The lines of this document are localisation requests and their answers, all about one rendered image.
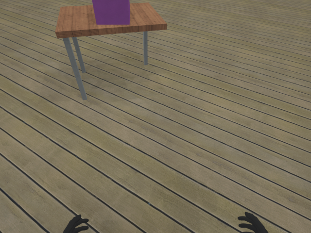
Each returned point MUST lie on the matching table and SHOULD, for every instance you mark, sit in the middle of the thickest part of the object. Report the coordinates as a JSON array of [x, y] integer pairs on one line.
[[76, 21]]

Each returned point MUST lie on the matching carton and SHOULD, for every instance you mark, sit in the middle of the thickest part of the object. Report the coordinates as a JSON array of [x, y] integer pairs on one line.
[[112, 12]]

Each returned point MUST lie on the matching robot right hand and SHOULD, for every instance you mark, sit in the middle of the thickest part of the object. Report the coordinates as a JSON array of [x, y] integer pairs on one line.
[[256, 226]]

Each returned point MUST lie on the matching robot left hand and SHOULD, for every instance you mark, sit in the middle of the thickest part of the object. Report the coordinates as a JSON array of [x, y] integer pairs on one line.
[[75, 222]]

